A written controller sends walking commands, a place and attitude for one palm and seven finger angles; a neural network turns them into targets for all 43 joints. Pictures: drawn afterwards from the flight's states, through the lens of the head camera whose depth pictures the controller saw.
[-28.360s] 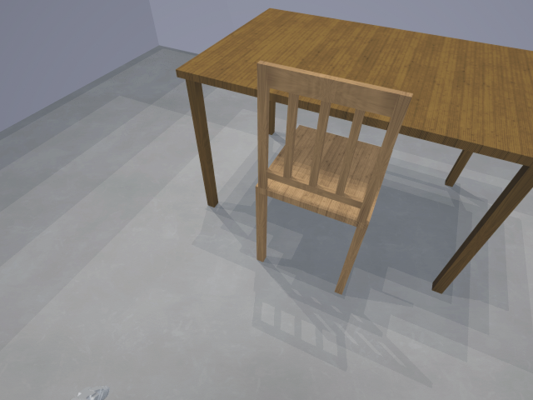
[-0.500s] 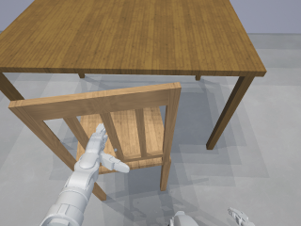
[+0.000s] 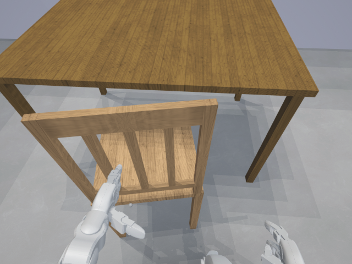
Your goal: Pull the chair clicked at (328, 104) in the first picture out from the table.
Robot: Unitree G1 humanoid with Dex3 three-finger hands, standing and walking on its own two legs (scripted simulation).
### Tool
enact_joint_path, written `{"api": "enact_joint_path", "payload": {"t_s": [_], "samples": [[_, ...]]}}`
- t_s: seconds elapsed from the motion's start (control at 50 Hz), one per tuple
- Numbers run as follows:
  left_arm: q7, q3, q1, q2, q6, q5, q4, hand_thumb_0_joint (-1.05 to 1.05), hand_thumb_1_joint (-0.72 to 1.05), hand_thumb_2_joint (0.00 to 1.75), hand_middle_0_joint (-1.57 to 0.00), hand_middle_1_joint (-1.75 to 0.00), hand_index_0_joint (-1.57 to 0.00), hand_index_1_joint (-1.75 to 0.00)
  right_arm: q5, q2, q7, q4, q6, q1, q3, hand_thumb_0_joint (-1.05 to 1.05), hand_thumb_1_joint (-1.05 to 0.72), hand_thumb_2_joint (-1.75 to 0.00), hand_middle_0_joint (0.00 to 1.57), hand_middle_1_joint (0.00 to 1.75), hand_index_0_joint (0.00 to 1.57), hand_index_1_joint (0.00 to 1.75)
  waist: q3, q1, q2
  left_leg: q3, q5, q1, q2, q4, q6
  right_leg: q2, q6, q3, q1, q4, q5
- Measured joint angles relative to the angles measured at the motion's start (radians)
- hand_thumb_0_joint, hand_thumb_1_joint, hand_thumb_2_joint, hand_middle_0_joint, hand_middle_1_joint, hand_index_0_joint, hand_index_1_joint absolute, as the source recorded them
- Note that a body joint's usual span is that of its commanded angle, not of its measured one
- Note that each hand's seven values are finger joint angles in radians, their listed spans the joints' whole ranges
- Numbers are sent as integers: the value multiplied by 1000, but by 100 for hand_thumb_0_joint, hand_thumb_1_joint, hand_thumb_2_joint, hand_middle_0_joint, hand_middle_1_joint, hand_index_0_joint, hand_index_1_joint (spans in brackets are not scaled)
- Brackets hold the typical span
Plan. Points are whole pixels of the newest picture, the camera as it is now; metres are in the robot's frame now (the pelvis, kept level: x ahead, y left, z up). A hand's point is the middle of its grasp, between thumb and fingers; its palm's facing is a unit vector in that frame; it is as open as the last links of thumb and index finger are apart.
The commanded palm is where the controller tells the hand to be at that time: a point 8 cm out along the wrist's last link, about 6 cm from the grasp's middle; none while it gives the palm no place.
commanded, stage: draw the fingers out of the gap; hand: left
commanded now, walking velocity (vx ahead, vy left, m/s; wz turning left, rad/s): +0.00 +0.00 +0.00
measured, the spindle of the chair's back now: (138, 163) +0.38 +0.11 -0.02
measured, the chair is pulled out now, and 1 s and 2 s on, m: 0.14 0.14 0.14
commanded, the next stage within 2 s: draw the hand back to the body in 0.32 s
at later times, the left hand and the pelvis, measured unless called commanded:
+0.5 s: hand (123, 239) +0.19 +0.12 -0.02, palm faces -0.10 -0.99 -0.07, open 17.5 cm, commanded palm +0.17 +0.18 +0.01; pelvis +0.01 +0.01 -0.01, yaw +1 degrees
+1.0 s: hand (71, 227) +0.18 +0.18 +0.09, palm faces +0.03 -0.98 -0.19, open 17.2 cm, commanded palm +0.15 +0.23 +0.11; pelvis -0.01 +0.01 -0.01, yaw +0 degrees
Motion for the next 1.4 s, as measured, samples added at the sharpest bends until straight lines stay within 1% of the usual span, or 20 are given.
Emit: {"api": "enact_joint_path", "payload": {"t_s": [0.18, 0.46, 0.48, 0.52, 0.58, 0.66, 0.68, 0.72, 0.76, 0.82, 0.86, 0.9, 0.96, 1.0, 1.04, 1.08, 1.12, 1.18, 1.26, 1.4], "samples": [[6, -54, 188, -2, 47, 2, -196, -1, -54, 20, -1, 0, 0, 0, -6, 4, -7, -53, -26, 7, 14, 1, -90, -90, 20, 30, 20, 30, -13, 9, 10, -8, -21, 3, -6, 25, 7, -7, 8, -7, 7, 21, -22], [36, -101, 420, 12, 78, 43, -446, -1, -54, 20, 0, 0, 0, 0, -16, 12, -19, -104, -55, 40, 21, 2, -90, -90, 20, 30, 20, 30, -20, 5, 7, -19, -57, -31, -8, 89, 14, -11, 16, -18, -17, 67, -50], [30, -96, 437, 7, 55, 16, -459, -1, -54, 20, 0, 0, 0, 0, -18, 13, -20, -103, -65, 41, 21, 2, -90, -90, 20, 30, 20, 30, -21, 3, 7, -19, -60, -37, -8, 95, 15, -11, 16, -19, -22, 72, -52], [6, -86, 462, -1, -47, -34, -483, -1, -54, 20, 0, 0, 0, 0, -22, 18, -21, -91, -104, 42, 17, 2, -90, -90, 20, 30, 20, 30, -24, 5, -1, -20, -69, -60, -8, 120, 15, -12, 16, -19, -44, 94, -59], [-31, -61, 474, 2, -198, -83, -529, -1, -54, 20, 0, 0, 0, 0, -25, 27, -17, -68, -148, 39, 10, 2, -90, -90, 20, 30, 20, 30, -23, 17, -15, -21, -86, -92, -6, 163, 12, -10, 14, -21, -76, 131, -71], [-69, 11, 468, 21, -409, -117, -568, -1, -54, 20, -1, 0, 0, 0, -30, 38, 7, -40, -181, 23, 0, 2, -90, -90, 20, 30, 20, 30, -31, 26, -20, -25, -106, -142, -4, 221, 8, -9, 10, -26, -123, 180, -84], [-78, 31, 466, 26, -450, -120, -572, -1, -55, 20, -1, 0, 0, 0, -30, 40, 15, -36, -182, 17, -2, 2, -90, -90, 20, 30, 20, 30, -33, 28, -19, -24, -111, -154, -4, 236, 7, -9, 10, -26, -136, 193, -87], [-96, 58, 469, 31, -479, -122, -582, -1, -55, 20, 0, 0, 0, 0, -26, 40, 27, -36, -172, 6, -3, 2, -90, -90, 20, 30, 20, 30, -29, 33, -12, -23, -118, -166, -2, 256, 8, -7, 10, -25, -149, 210, -90], [-119, 61, 484, 36, -443, -125, -595, -1, -55, 20, 0, 0, 0, 0, -17, 38, 30, -46, -154, 1, -1, 2, -90, -90, 20, 30, 20, 30, -21, 38, 1, -21, -118, -159, -2, 258, 13, -6, 14, -24, -140, 209, -88], [-147, 46, 513, 55, -344, -133, -622, -1, -55, 20, 0, 0, 0, 0, -4, 34, 14, -67, -133, 6, 11, 2, -90, -90, 20, 30, 20, 30, -11, 39, 19, -19, -106, -128, -3, 231, 16, -7, 17, -21, -107, 182, -77], [-149, 47, 525, 77, -300, -145, -645, -1, -55, 20, 0, 0, 0, 0, 0, 35, -3, -76, -132, 15, 20, 2, -90, -90, 20, 30, 20, 30, -6, 40, 22, -19, -94, -103, -3, 206, 15, -6, 17, -21, -82, 158, -67], [-141, 72, 531, 97, -291, -167, -668, -1, -55, 20, -1, 0, 0, 0, 3, 36, -15, -77, -141, 23, 24, 2, -90, -90, 20, 30, 20, 30, -4, 42, 23, -21, -82, -80, 0, 181, 13, -4, 15, -23, -57, 133, -57], [-131, 135, 526, 106, -314, -203, -688, -1, -52, 21, -1, -1, -1, -1, 10, 34, -23, -68, -158, 36, 27, 2, -90, -90, 20, 30, 20, 30, -4, 44, 22, -28, -67, -47, 4, 148, 8, 0, 11, -30, -19, 95, -43], [-54, 156, 522, 123, -281, -137, -709, -1, -49, 23, -2, -1, -1, -1, 1, 38, -36, -70, -139, 48, 18, 2, -90, -90, 20, 30, 21, 30, -4, 56, 13, -22, -58, -10, 7, 116, 7, 4, 10, -23, 12, 71, -35], [30, 160, 540, 123, -233, -86, -732, -1, -44, 25, -2, -2, -2, -2, -6, 38, -47, -74, -114, 58, 9, 2, -90, -90, 20, 30, 21, 30, -3, 55, 15, -19, -46, 30, 6, 78, 7, 3, 11, -20, 50, 42, -28], [87, 150, 566, 111, -194, -52, -746, -1, -39, 28, -3, -3, -2, -3, -9, 35, -56, -77, -95, 67, 0, 2, -90, -90, 20, 30, 20, 30, -1, 54, 22, -16, -35, 70, 6, 43, 9, 4, 12, -16, 88, 12, -21], [123, 138, 591, 110, -167, -29, -755, -1, -33, 30, -3, -4, -3, -4, -13, 31, -65, -72, -84, 73, -7, 2, -90, -90, 20, 30, 20, 30, 2, 56, 28, -11, -25, 108, 6, 11, 11, 6, 13, -11, 122, -14, -15], [156, 137, 605, 133, -145, -9, -758, -1, -23, 35, -5, -6, -5, -6, -16, 27, -78, -54, -80, 79, -11, 2, -90, -90, 20, 30, 20, 30, 12, 64, 31, -8, -14, 163, 8, -32, 11, 7, 13, -8, 173, -47, -9], [182, 177, 588, 164, -137, -1, -754, -1, -10, 42, -7, -9, -7, -9, -16, 23, -87, -25, -91, 78, -12, 2, -90, -90, 20, 30, 20, 30, 28, 75, 34, -7, 1, 229, 10, -82, 10, 10, 12, -6, 236, -88, 0], [192, 256, 547, 169, -164, -7, -760, 0, 15, 54, -11, -14, -10, -14, -13, 27, -83, 29, -125, 56, -14, 2, -90, -90, 20, 30, 20, 30, 46, 88, 44, 0, 32, 335, 15, -177, 8, 17, 11, 1, 335, -168, 24]]}}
